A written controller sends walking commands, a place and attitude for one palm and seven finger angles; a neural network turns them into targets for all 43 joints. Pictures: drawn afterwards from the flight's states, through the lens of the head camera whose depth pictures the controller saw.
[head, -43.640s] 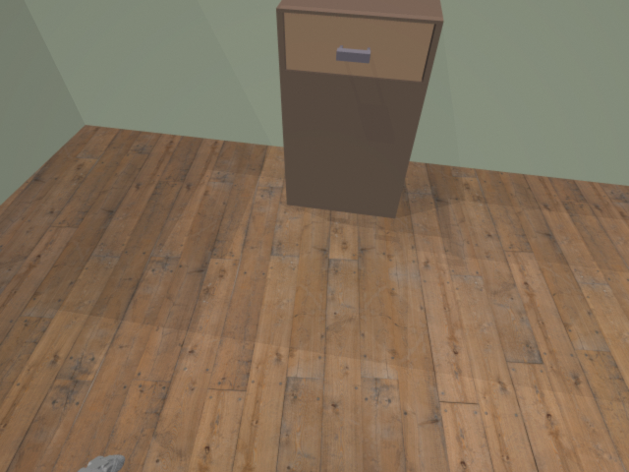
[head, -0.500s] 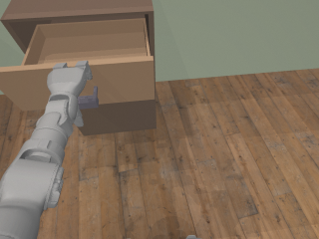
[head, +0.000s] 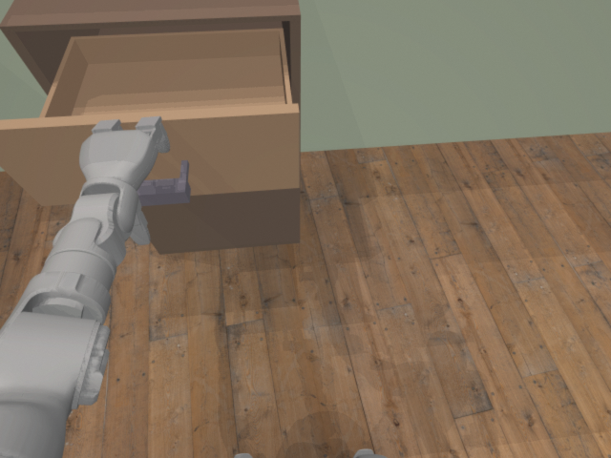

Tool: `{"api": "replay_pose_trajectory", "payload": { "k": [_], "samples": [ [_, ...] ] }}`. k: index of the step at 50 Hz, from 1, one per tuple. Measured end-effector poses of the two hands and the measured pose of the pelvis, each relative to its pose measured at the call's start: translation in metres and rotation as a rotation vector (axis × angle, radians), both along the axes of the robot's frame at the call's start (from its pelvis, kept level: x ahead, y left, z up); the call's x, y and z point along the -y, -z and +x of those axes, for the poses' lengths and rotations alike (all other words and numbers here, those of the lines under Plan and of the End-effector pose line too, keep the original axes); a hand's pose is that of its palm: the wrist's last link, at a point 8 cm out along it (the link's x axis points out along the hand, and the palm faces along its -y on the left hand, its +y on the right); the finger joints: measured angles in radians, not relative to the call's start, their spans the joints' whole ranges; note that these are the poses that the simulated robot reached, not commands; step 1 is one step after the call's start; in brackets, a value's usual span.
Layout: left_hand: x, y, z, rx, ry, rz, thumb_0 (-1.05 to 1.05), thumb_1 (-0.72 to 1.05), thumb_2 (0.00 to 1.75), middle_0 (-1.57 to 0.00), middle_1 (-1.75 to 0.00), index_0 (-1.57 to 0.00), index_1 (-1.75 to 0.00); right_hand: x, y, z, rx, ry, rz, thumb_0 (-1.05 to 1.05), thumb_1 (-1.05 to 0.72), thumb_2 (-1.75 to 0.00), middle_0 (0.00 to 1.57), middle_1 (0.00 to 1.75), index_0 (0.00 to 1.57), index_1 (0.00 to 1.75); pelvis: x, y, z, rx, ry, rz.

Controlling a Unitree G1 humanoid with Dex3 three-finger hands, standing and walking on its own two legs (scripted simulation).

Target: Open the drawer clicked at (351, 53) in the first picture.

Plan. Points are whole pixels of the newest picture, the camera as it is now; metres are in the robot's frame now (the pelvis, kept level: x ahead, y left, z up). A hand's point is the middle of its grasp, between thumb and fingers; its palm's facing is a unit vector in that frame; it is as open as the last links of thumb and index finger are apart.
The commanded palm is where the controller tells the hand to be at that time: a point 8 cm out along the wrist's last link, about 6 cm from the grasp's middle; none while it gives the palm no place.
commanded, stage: re-aim the fingers above the handle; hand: left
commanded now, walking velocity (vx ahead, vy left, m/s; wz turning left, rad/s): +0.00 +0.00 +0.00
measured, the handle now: (155, 180) +0.53 +0.22 +0.00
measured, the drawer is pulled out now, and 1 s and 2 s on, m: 0.24 0.24 0.24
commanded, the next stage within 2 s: lower the fingers behind the handle in 0.22 s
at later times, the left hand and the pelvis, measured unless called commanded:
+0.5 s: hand (144, 185) +0.48 +0.21 +0.04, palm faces -0.06 -0.02 -1.00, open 13.8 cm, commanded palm +0.47 +0.21 +0.10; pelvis +0.00 +0.00 +0.00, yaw +0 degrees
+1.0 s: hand (149, 202) +0.48 +0.22 +0.00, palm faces -0.06 -0.03 -1.00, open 13.8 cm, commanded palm +0.46 +0.21 +0.06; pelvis +0.00 +0.00 -0.01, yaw -1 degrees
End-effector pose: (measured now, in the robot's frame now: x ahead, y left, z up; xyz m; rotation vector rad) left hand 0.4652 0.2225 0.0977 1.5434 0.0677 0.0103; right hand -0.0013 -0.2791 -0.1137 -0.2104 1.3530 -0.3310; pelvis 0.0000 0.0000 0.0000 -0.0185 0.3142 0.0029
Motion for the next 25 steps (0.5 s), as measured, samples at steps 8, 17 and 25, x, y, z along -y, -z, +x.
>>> {"api": "replay_pose_trajectory", "payload": {
  "k": [8, 17, 25],
  "samples": [
    [0.002, -0.002, 0.001, -0.008, -0.024, 0.003, 0.0, -0.49, 0.3, -0.33, -1.21, -0.34, -1.22, -0.011, 0.002, 0.014, 0.042, -0.003, 0.029, 0.01, -0.91, -0.9, 0.2, 0.3, 0.21, 0.3, -0.003, -0.001, 0.001, 0.01, 0.002, -0.001],
    [0.004, -0.004, -0.002, -0.023, -0.006, 0.005, 0.0, -0.49, 0.3, -0.32, -1.2, -0.33, -1.21, -0.02, 0.004, 0.018, 0.062, -0.006, 0.05, 0.01, -0.91, -0.9, 0.2, 0.3, 0.21, 0.3, -0.005, -0.002, 0.0, 0.02, 0.006, 0.001],
    [0.008, 0.006, 0.0, -0.028, 0.003, 0.009, 0.0, -0.49, 0.3, -0.32, -1.2, -0.32, -1.2, -0.017, 0.005, 0.008, 0.034, -0.005, 0.041, 0.01, -0.91, -0.9, 0.2, 0.3, 0.21, 0.3, -0.004, 0.0, -0.001, 0.005, 0.005, 0.001]
  ]
}}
